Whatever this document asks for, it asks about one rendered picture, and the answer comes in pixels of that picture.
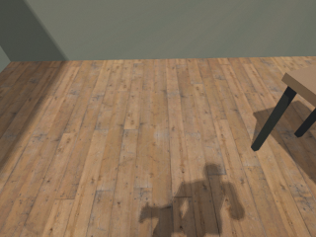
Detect table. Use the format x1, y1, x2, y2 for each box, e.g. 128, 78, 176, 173
251, 65, 316, 152

